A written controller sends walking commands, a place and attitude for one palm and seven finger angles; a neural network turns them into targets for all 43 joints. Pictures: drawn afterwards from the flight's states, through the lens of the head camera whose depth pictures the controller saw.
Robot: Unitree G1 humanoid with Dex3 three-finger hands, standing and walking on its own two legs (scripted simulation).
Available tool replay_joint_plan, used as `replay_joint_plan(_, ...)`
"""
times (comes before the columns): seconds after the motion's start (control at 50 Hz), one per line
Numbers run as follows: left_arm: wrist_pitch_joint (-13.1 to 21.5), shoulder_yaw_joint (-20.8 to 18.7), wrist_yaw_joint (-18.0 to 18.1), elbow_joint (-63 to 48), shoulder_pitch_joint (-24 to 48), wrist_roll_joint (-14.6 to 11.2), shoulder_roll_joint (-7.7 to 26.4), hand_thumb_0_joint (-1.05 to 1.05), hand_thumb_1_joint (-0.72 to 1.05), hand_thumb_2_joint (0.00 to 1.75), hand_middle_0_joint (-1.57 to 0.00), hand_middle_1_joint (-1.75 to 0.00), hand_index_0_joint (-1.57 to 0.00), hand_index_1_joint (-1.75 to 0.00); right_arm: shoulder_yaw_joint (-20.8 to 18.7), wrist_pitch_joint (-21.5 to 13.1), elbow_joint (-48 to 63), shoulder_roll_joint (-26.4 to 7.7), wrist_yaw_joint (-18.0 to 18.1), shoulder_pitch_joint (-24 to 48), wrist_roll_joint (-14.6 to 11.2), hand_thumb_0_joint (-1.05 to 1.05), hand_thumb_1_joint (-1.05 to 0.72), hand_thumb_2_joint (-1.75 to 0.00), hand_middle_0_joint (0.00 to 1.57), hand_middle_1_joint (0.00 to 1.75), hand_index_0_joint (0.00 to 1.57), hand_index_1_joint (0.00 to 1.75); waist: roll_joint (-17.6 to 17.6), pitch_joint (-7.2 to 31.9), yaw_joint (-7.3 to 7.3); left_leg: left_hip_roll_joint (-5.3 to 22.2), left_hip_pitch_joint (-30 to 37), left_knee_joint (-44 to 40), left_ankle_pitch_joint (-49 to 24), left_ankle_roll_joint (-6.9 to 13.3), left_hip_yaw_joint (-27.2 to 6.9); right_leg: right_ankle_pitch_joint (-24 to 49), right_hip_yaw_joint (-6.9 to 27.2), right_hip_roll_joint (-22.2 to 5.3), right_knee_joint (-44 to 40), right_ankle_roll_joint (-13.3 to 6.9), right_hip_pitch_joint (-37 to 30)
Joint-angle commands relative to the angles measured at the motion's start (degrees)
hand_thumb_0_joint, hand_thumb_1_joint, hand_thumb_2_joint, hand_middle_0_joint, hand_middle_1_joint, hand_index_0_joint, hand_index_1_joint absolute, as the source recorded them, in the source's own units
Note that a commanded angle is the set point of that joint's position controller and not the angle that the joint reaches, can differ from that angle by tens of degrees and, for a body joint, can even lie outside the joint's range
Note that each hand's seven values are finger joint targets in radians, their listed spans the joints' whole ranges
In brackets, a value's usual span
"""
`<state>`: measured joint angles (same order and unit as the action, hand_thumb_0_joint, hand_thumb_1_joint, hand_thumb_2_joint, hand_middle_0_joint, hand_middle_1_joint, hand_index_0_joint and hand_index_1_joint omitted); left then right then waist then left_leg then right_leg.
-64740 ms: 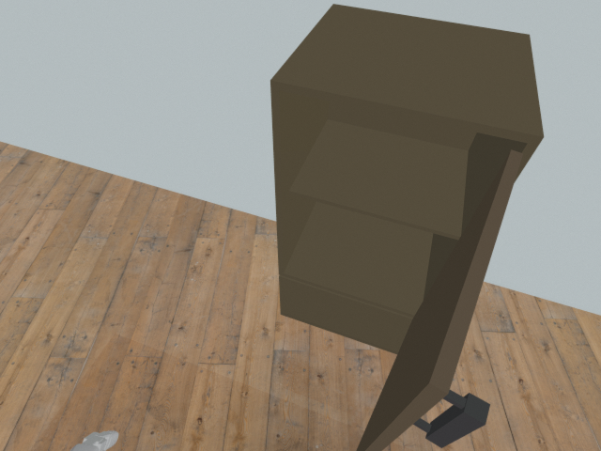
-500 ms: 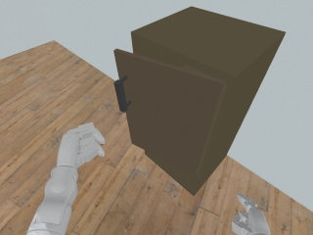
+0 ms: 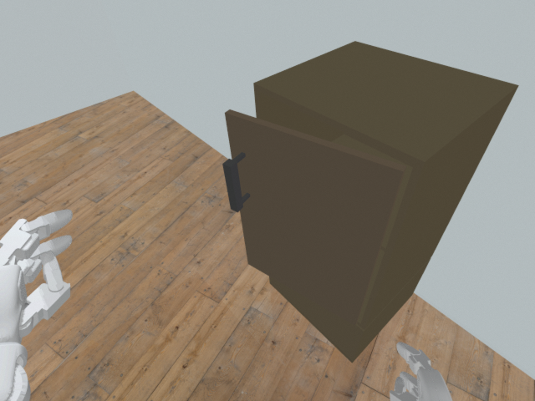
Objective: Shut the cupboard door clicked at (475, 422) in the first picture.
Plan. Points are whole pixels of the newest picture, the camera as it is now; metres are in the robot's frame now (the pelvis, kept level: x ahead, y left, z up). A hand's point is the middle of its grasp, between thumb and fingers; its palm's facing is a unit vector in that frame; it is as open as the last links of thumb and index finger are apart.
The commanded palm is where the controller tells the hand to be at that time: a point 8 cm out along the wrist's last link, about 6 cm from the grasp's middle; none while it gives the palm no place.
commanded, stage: draw the hand back to the body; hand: left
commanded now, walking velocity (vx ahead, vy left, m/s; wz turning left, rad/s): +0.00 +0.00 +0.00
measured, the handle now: (238, 182) +0.63 +0.16 -0.05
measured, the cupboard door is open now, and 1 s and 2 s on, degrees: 14 14 14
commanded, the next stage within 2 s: step back with the hand held close in 0.38 s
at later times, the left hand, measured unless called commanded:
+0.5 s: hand (66, 293) +0.18 +0.25 +0.16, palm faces +0.45 -0.79 -0.40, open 7.4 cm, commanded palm +0.13 +0.29 +0.17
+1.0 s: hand (27, 320) +0.15 +0.28 +0.16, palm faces +0.38 -0.78 -0.50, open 7.4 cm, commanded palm +0.09 +0.31 +0.17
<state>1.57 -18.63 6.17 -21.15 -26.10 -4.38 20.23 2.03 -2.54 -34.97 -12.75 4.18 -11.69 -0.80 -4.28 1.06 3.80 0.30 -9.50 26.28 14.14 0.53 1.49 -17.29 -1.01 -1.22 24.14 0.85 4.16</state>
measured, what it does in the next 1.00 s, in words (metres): shifts its weight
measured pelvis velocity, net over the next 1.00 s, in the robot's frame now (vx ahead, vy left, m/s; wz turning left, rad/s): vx -0.05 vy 0.02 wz -0.01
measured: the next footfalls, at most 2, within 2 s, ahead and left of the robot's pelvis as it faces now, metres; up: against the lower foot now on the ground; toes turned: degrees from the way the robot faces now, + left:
right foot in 1.56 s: -0.08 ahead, -0.12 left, +0.00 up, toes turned +9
right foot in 2.00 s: -0.30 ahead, -0.10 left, +0.00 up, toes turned +8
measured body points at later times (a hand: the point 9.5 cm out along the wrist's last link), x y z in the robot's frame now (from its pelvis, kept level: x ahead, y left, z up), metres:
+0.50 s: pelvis -0.01 -0.01 +0.00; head -0.03 -0.04 +0.45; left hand +0.15 +0.29 +0.18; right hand +0.18 -0.24 -0.08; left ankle +0.00 +0.11 -0.74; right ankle -0.04 -0.13 -0.74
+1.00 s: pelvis -0.05 +0.02 +0.00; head -0.05 +0.01 +0.45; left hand +0.12 +0.32 +0.18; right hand +0.12 -0.23 -0.08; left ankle +0.00 +0.11 -0.74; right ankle -0.04 -0.13 -0.74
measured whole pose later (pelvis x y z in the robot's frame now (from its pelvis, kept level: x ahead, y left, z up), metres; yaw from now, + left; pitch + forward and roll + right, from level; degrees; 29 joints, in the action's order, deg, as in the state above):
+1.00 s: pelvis -0.05 +0.02 +0.00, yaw -1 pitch +1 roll -1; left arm 8.4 -23.6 7.3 -25.3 -31.8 -4.6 25.3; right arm -0.4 1.9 -31.5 -13.6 5.6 -10.7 -1.2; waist -2.4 0.4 0.1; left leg 0.6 -19.3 28.9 10.3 1.8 2.2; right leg -13.2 -0.3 -1.1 27.0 2.0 14.2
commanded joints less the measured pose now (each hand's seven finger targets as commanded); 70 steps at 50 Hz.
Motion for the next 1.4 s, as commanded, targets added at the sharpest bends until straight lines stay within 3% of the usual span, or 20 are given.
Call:
replay_joint_plan(0.0,5.1,-8.0,0.9,-12.5,3.0,0.1,10.3,0.00,0.90,0.90,-0.20,-0.30,-0.20,-0.30,-2.5,-4.1,9.5,-5.4,0.5,8.4,-0.5,0.00,-0.90,-0.90,0.20,0.30,0.20,0.30,0.6,3.0,-0.67,0.6,4.2,-3.5,-13.3,0.7,0.4,15.1,-1.9,1.4,-3.1,-0.9,4.3)
replay_joint_plan(0.04,4.7,-6.3,0.6,-9.3,3.1,0.0,8.4,0.00,0.90,0.90,-0.20,-0.30,-0.20,-0.30,-3.0,-4.3,9.0,-6.0,0.5,8.1,-0.5,0.00,-0.90,-0.90,0.20,0.30,0.20,0.30,3.6,-0.6,-1.16,0.7,3.2,-4.2,-10.3,0.9,0.3,12.1,-1.9,1.5,-4.7,-0.7,6.3)
replay_joint_plan(0.12,5.5,-6.4,1.0,-10.5,6.4,0.4,9.7,0.00,0.90,0.90,-0.20,-0.30,-0.20,-0.30,-3.3,-4.8,9.0,-6.4,1.1,8.0,-0.4,0.00,-0.90,-0.90,0.20,0.30,0.20,0.30,4.0,1.8,-1.09,0.4,4.6,-4.4,-7.9,1.5,0.3,9.1,-1.4,1.3,-4.6,-0.6,6.2)
replay_joint_plan(0.2,6.5,-8.2,1.5,-13.1,6.3,0.5,11.8,0.00,0.90,0.90,-0.20,-0.30,-0.20,-0.30,-3.0,-5.9,8.8,-5.9,1.4,8.5,-0.2,0.00,-0.90,-0.90,0.20,0.30,0.20,0.30,0.9,4.1,-0.25,-0.1,4.7,-4.2,-8.9,1.5,0.3,10.5,-1.2,1.0,-4.0,-0.8,4.1)
replay_joint_plan(0.3,6.8,-8.7,1.3,-13.0,5.0,0.5,11.7,0.00,0.90,0.90,-0.20,-0.30,-0.20,-0.30,-2.8,-6.5,8.5,-5.4,1.3,8.6,-0.3,0.00,-0.90,-0.90,0.20,0.30,0.20,0.30,-1.4,1.8,-0.19,0.0,4.0,-4.0,-9.9,1.0,0.7,11.7,-1.2,1.2,-4.3,-0.9,4.5)
replay_joint_plan(0.44,6.5,-8.3,0.5,-9.6,3.4,-0.2,10.5,0.00,0.90,0.90,-0.20,-0.30,-0.20,-0.30,-3.1,-6.4,8.5,-5.8,1.3,8.3,-0.3,0.00,-0.90,-0.90,0.20,0.30,0.20,0.30,2.7,-0.7,-0.42,0.3,4.1,-4.7,-8.5,1.2,1.0,10.0,-1.0,1.6,-6.2,-0.5,6.2)
replay_joint_plan(0.48,6.6,-8.0,0.4,-10.8,4.1,-0.1,10.4,0.00,0.90,0.90,-0.20,-0.30,-0.20,-0.30,-3.2,-6.1,8.7,-5.8,1.2,8.3,-0.3,0.00,-0.90,-0.90,0.20,0.30,0.20,0.30,2.2,1.3,-0.48,0.3,4.7,-4.4,-9.4,1.3,1.1,10.9,-0.8,1.4,-5.5,-0.5,5.1)
replay_joint_plan(0.5,9.0,-12.9,0.8,-14.1,9.1,0.5,15.9,0.00,0.90,0.90,-0.20,-0.30,-0.20,-0.30,-3.6,-4.7,9.6,-7.3,0.9,7.5,-0.3,0.00,-0.90,-0.90,0.20,0.30,0.20,0.30,2.3,-0.4,-2.58,1.4,1.2,-0.5,-7.2,2.1,0.5,13.5,2.9,-2.0,-8.1,-0.7,9.3)
replay_joint_plan(0.52,9.5,-11.1,0.7,-10.2,5.3,0.4,14.0,0.00,0.90,0.90,-0.20,-0.30,-0.20,-0.30,-3.7,-3.9,8.6,-6.9,0.9,7.9,0.0,0.00,-0.90,-0.90,0.20,0.30,0.20,0.30,4.5,0.5,-3.00,1.0,1.3,1.3,-6.5,2.1,0.2,14.3,3.8,-3.6,-8.7,-1.0,10.4)
replay_joint_plan(0.66,10.8,-11.9,1.1,-12.4,-2.4,0.1,14.3,0.00,0.90,0.90,-0.20,-0.30,-0.20,-0.30,-4.7,-0.3,10.4,-7.1,1.3,7.1,-0.1,0.00,-0.90,-0.90,0.20,0.30,0.20,0.30,1.7,9.2,-3.20,2.5,1.9,0.7,-24.9,1.5,-0.3,29.0,0.3,-2.3,-0.5,-0.3,4.8)
replay_joint_plan(0.76,9.9,-12.5,1.6,-13.3,-4.4,-0.3,14.9,0.00,0.90,0.90,-0.20,-0.30,-0.20,-0.30,-5.0,2.0,11.8,-7.4,1.6,7.0,-0.4,0.00,-0.90,-0.90,0.20,0.30,0.20,0.30,1.8,10.2,-3.32,3.5,-0.1,-0.3,-27.5,1.2,-1.1,28.4,0.0,-1.1,1.6,0.1,3.9)
replay_joint_plan(0.88,10.2,-12.6,2.3,-15.4,-5.0,-0.4,15.1,0.00,0.90,0.90,-0.20,-0.30,-0.20,-0.30,-5.0,2.2,12.7,-7.9,1.9,6.7,-0.5,0.00,-0.90,-0.90,0.20,0.30,0.20,0.30,0.5,9.0,-3.41,4.2,-5.9,-3.0,-18.0,1.5,-2.3,20.4,0.4,0.1,2.3,0.5,3.6)
replay_joint_plan(1.04,13.1,-15.4,3.1,-16.5,-3.4,1.4,16.4,0.00,0.90,0.90,-0.20,-0.30,-0.20,-0.30,-5.1,-0.6,12.6,-9.1,2.2,6.5,-0.2,0.00,-0.90,-0.90,0.20,0.30,0.20,0.30,-4.2,4.0,-3.46,6.4,-27.7,-10.8,17.7,4.4,-7.7,7.6,1.3,2.7,7.0,0.9,-4.8)
replay_joint_plan(1.1,14.1,-13.9,3.1,-16.4,-2.1,1.9,14.1,0.00,0.90,0.90,-0.20,-0.30,-0.20,-0.30,-5.0,-1.9,12.3,-8.9,2.0,5.6,-0.1,0.00,-0.90,-0.90,0.20,0.30,0.20,0.30,-4.3,2.9,-3.67,7.5,-32.9,-10.7,23.6,5.0,-8.7,4.2,2.0,3.0,9.5,0.7,-5.5)
replay_joint_plan(1.16,14.8,-13.2,3.3,-17.6,-0.3,2.4,13.5,0.00,0.90,0.90,-0.20,-0.30,-0.20,-0.30,-5.0,-3.4,11.6,-8.5,1.8,4.8,0.0,0.00,-0.90,-0.90,0.20,0.30,0.20,0.30,-3.1,2.9,-3.95,6.8,-32.2,-7.7,24.7,4.7,-8.1,1.0,3.6,2.4,8.6,0.2,-2.4)
replay_joint_plan(1.2,15.0,-13.2,3.6,-17.6,-0.1,2.3,13.7,0.00,0.90,0.90,-0.20,-0.30,-0.20,-0.30,-5.1,-4.0,11.0,-8.2,1.7,4.1,0.4,0.00,-0.90,-0.90,0.20,0.30,0.20,0.30,0.1,2.4,-4.09,4.7,-28.6,-2.5,22.6,3.6,-6.1,-4.0,7.3,0.1,3.7,-1.0,3.8)
replay_joint_plan(1.24,15.1,-13.9,4.1,-19.3,1.2,2.0,15.5,0.00,0.90,0.90,-0.20,-0.30,-0.20,-0.30,-5.2,-4.4,9.6,-8.0,1.4,3.3,0.9,0.00,-0.90,-0.90,0.20,0.30,0.20,0.30,3.6,2.8,-4.43,2.1,-19.8,3.4,16.8,1.7,-3.8,-9.6,10.9,-3.4,-3.0,-2.9,13.4)
replay_joint_plan(1.28,15.1,-11.8,4.6,-19.5,1.9,1.6,14.4,0.00,0.90,0.90,-0.20,-0.30,-0.20,-0.30,-4.6,-4.4,8.8,-6.9,1.2,3.1,1.0,0.00,-0.90,-0.90,0.20,0.30,0.20,0.30,6.0,2.2,-4.94,1.1,-13.8,5.7,11.7,0.6,-2.9,-11.0,10.7,-5.3,-5.8,-3.5,19.9)
replay_joint_plan(1.32,15.4,-12.2,5.3,-18.7,2.0,1.6,15.1,0.00,0.90,0.90,-0.20,-0.30,-0.20,-0.30,-4.6,-4.3,8.3,-7.0,1.4,3.1,1.0,0.00,-0.90,-0.90,0.20,0.30,0.20,0.30,4.7,1.9,-5.18,1.3,-13.1,4.9,12.2,0.7,-3.2,-12.6,9.2,-4.6,-6.2,-3.0,21.5)
replay_joint_plan(1.38,15.9,-13.4,5.4,-17.9,1.2,1.8,15.4,0.00,0.90,0.90,-0.20,-0.30,-0.20,-0.30,-4.5,-4.4,8.9,-7.7,1.7,4.0,0.8,0.00,-0.90,-0.90,0.20,0.30,0.20,0.30,-0.2,1.6,-4.91,5.3,-20.9,-4.5,19.4,2.3,-8.2,-12.0,4.4,0.4,0.1,-0.9,14.3)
